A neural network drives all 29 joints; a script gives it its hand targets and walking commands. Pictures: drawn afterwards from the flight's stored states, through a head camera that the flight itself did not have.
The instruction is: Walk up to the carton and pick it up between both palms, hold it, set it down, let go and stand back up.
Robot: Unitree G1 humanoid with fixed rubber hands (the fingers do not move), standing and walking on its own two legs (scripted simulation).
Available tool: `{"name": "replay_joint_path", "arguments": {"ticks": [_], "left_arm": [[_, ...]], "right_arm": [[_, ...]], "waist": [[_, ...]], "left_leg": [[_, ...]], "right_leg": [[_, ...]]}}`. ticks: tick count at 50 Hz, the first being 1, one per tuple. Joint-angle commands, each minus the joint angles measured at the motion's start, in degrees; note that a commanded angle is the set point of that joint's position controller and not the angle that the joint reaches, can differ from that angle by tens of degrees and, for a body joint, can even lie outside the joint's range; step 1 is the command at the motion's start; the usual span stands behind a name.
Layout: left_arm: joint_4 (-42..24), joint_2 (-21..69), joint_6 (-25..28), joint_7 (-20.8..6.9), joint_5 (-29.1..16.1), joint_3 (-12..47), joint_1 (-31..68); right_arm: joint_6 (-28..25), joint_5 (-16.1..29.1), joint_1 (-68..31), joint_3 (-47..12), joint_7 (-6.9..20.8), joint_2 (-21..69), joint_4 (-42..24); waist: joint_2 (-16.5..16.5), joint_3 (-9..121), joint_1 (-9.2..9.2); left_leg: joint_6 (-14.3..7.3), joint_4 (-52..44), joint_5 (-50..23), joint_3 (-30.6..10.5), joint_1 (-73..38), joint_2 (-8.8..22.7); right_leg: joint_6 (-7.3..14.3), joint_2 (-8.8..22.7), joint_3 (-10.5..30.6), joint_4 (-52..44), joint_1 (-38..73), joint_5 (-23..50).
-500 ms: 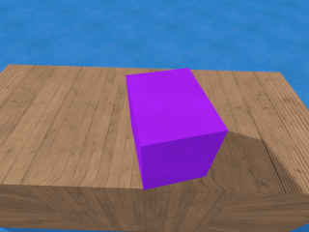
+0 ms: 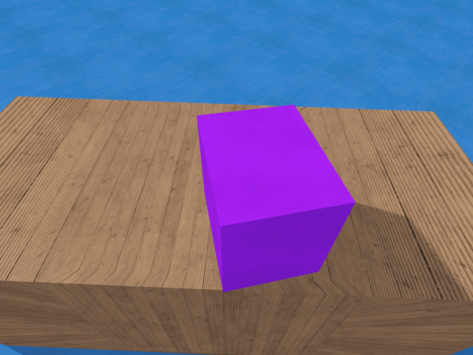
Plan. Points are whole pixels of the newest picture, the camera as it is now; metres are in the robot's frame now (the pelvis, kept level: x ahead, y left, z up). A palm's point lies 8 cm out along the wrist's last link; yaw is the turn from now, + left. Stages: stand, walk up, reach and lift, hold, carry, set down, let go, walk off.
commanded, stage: stand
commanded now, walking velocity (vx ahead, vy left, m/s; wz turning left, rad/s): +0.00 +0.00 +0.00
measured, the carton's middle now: (259, 195) +0.45 -0.03 -0.02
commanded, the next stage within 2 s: none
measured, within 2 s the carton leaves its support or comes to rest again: neither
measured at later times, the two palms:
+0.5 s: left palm out of the picture -0.02 +0.22 -0.15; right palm out of the picture -0.02 -0.22 -0.14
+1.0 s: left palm out of the picture -0.02 +0.22 -0.15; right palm out of the picture -0.01 -0.22 -0.14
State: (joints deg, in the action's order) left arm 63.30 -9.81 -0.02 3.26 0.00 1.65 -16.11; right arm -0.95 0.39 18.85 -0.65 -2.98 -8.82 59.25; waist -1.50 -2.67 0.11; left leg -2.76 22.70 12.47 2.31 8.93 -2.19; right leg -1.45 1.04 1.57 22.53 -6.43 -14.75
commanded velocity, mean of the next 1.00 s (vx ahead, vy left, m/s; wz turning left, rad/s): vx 0.00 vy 0.00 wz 0.00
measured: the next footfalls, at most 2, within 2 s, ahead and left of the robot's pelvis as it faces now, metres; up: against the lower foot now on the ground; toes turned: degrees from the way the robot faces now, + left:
none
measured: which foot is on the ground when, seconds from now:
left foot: down 0.00-1.00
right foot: down 0.00-1.00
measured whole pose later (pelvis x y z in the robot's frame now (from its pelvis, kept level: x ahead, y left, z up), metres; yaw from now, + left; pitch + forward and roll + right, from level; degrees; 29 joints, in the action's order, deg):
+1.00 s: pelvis +0.00 +0.00 +0.00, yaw -1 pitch -2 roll +0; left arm 64.1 -9.0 0.5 3.3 0.0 1.4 -18.0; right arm -1.0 0.2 18.7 -0.4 -3.1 -8.5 61.0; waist -1.0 -1.9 -0.2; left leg -2.6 22.3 12.5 3.3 8.5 -2.0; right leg -1.5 1.1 2.4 23.3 -6.8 -15.0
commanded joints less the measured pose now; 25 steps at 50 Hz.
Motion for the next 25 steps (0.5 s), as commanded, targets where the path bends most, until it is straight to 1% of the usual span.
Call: {"name": "replay_joint_path", "arguments": {"ticks": [1, 18, 19, 25], "left_arm": [[-0.99, -5.73, 0.50, 0.33, 0.02, -0.80, -4.56], [-0.49, -5.50, 0.57, 0.33, 0.02, -0.59, -5.47], [-0.51, -5.86, 0.80, 0.26, 0.00, -0.97, -5.98], [-0.32, -5.30, 0.83, 0.25, 0.02, -1.02, -6.15]], "right_arm": [[-0.62, 0.00, 4.89, 1.35, -0.36, -6.82, -1.43], [-0.65, 0.01, 5.36, 1.32, -0.36, -6.53, -0.92], [-0.76, -0.24, 4.85, 1.50, -0.41, -6.72, -0.93], [-0.64, -0.14, 4.80, 1.55, -0.47, -6.33, -0.53]], "waist": [[1.43, -2.05, 0.04], [1.38, -2.51, -0.01], [2.81, -0.55, -0.41], [1.48, -2.84, -0.18]], "left_leg": [[1.44, -4.89, -9.52, -7.12, -0.04, 8.46], [1.50, -5.45, -7.21, -7.19, 0.65, 8.43], [1.90, -5.43, -6.92, -7.33, -0.63, 8.11], [2.01, -5.59, -6.69, -7.18, -0.05, 8.23]], "right_leg": [[0.92, 4.91, 3.09, -3.51, -3.48, 7.72], [0.86, 4.92, 3.05, -3.50, -4.14, 6.77], [0.82, 4.88, 3.34, -3.09, -3.67, 6.50], [0.71, 4.82, 3.35, -3.30, -5.37, 6.26]]}}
